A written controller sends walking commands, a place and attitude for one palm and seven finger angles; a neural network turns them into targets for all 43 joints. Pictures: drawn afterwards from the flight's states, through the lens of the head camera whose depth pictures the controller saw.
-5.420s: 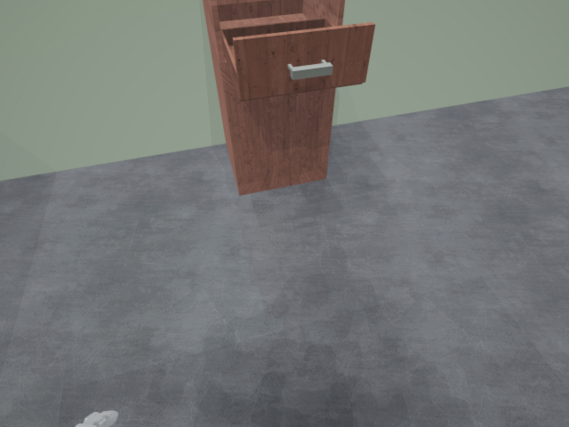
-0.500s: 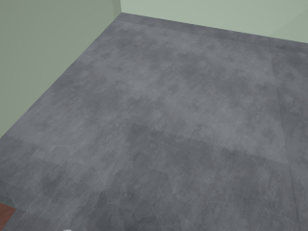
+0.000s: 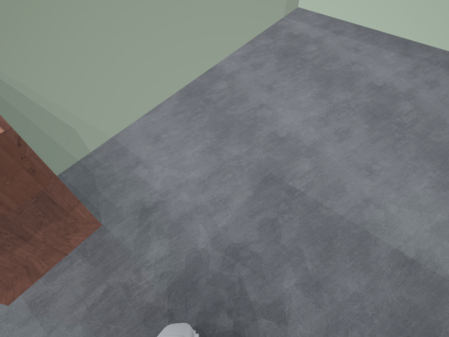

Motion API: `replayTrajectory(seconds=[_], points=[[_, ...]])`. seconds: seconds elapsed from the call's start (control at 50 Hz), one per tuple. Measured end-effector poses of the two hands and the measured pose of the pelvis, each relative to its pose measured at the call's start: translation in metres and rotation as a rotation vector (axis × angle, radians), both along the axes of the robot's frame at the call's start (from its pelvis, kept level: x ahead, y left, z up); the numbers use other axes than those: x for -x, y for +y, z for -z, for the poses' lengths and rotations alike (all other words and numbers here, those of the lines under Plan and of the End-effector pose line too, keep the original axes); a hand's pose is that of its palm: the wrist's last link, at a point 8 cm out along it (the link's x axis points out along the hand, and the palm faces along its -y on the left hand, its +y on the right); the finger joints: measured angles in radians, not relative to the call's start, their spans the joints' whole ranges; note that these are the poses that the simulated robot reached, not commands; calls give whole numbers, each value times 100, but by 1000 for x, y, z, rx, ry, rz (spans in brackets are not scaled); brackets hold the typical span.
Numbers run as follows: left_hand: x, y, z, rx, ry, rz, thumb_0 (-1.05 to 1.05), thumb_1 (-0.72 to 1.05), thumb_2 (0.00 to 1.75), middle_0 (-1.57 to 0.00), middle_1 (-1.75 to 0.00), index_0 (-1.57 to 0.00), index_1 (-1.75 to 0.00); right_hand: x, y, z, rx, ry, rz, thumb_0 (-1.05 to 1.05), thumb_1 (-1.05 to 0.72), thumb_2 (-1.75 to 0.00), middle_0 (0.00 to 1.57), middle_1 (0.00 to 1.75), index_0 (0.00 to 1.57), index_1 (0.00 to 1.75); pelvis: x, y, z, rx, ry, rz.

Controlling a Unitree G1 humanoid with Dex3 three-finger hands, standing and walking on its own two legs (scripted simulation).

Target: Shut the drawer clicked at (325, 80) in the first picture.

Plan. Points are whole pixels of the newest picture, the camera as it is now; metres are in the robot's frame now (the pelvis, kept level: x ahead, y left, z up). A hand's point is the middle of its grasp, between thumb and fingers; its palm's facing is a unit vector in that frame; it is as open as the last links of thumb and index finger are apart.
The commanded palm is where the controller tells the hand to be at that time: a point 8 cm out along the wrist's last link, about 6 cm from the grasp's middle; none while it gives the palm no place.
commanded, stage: turn to face it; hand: left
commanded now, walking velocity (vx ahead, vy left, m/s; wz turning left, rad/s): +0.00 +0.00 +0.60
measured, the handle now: out of the picture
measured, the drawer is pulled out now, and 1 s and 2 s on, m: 0.29 0.29 0.29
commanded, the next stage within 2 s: take the last steps up to it in 1.54 s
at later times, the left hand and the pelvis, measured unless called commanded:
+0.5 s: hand out of the picture +0.06 +0.25 -0.15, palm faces +0.28 -0.91 -0.29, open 7.4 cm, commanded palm none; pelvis +0.00 +0.01 -0.01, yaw +16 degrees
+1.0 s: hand out of the picture -0.10 +0.18 -0.16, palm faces +0.60 -0.76 -0.27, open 7.4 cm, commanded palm none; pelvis -0.01 -0.01 +0.00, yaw +36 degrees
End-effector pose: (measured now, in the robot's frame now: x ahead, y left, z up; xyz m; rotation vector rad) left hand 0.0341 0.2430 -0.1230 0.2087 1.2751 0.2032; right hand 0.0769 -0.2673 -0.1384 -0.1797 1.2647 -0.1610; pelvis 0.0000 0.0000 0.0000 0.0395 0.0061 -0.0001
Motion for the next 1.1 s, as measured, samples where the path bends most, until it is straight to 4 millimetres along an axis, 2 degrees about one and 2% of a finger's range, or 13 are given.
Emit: replayTrajectory(seconds=[0.1, 0.16, 0.22, 0.3, 0.4, 0.5, 0.56, 0.6, 0.74, 0.86, 0.96, 1.04, 1.1], points=[[44, 35, 22, 12, 70, -110, 0, 90, 90, -20, -30, -20, -30, -51, 37, -5, 25, -91, -127, 1, -91, -90, 19, 30, 20, 29, 1, 23, 12, 28, 12, -66], [60, 55, 32, 8, 103, -163, 0, 90, 90, -20, -30, -20, -30, -69, 58, -10, 33, -145, -181, 1, -91, -89, 20, 30, 20, 29, 2, 32, 16, 24, 6, -99], [59, 67, 27, 3, 89, -193, 0, 91, 90, -20, -30, -20, -30, -73, 72, -19, 37, -156, -210, 1, -91, -89, 20, 30, 20, 29, 2, 36, 10, 39, 3, -124], [43, 73, 16, -3, 12, -208, 1, 91, 90, -19, -30, -20, -30, -69, 82, -21, 27, -136, -235, 1, -90, -89, 20, 30, 21, 30, 3, 38, 3, 47, -1, -167], [18, 69, 4, -23, -84, -216, 0, 91, 90, -19, -30, -20, -30, -57, 78, -13, 4, -90, -249, 1, -90, -89, 20, 30, 21, 30, 3, 31, 2, 41, -3, -222], [-6, 51, -7, -51, -161, -215, 0, 91, 90, -19, -30, -20, -30, -44, 56, 4, -18, -26, -252, 1, -90, -89, 20, 30, 21, 30, 2, 12, 6, 27, 0, -277], [-12, 35, -11, -80, -206, -222, 0, 91, 90, -20, -30, -20, -30, -42, 38, 20, -34, 5, -257, 1, -90, -89, 20, 30, 21, 30, -1, -4, 13, 20, 2, -314], [-7, 23, -17, -91, -215, -230, 0, 91, 90, -20, -30, -20, -30, -43, 28, 25, -35, 27, -269, 1, -90, -89, 20, 30, 21, 30, 0, -11, 12, 19, -8, -349], [36, -8, -27, -84, -170, -349, 0, 90, 90, -20, -30, -20, -30, -62, 13, 16, -37, 62, -364, 1, -91, -89, 20, 30, 20, 29, -4, -25, -1, -18, -21, -455], [86, -25, -17, -54, -105, -471, 0, 90, 90, -20, -30, -20, -30, -90, 28, 9, -17, 64, -470, 1, -91, -90, 19, 30, 20, 29, -1, -27, -3, -19, -21, -537], [142, -32, -2, -20, -24, -584, 0, 90, 90, -20, -30, -20, -30, -122, 67, 3, -6, 11, -587, 1, -91, -90, 19, 30, 20, 29, 7, -19, 1, 0, -14, -601], [189, -31, 16, 11, 33, -680, 0, 90, 90, -20, -30, -20, -30, -147, 116, -5, 1, -71, -695, 1, -91, -90, 19, 30, 20, 29, 16, -5, 9, 26, -10, -653], [221, -26, 34, 34, 75, -744, 0, 90, 90, -20, -30, -20, -30, -158, 151, -9, 1, -150, -762, 1, -91, -90, 19, 30, 20, 29, 24, 8, 19, 36, -8, -689]])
